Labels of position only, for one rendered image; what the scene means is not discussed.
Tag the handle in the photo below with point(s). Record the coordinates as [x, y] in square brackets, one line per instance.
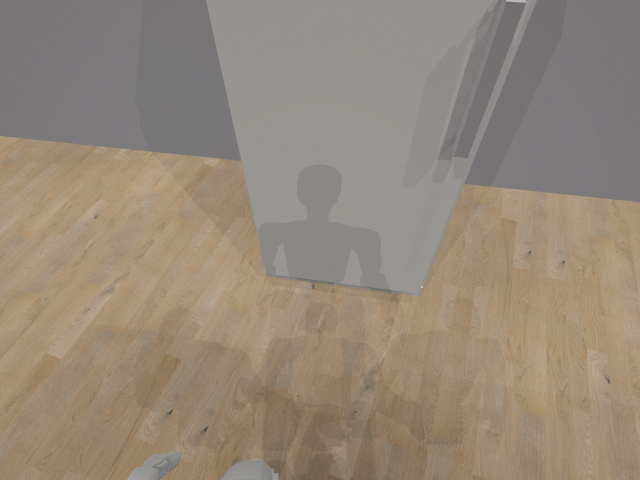
[504, 28]

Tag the robot left hand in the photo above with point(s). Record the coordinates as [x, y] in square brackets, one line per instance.
[156, 467]

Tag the left robot thigh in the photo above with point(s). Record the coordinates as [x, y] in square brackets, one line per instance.
[250, 470]

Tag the fridge door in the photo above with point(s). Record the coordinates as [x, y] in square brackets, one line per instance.
[346, 113]

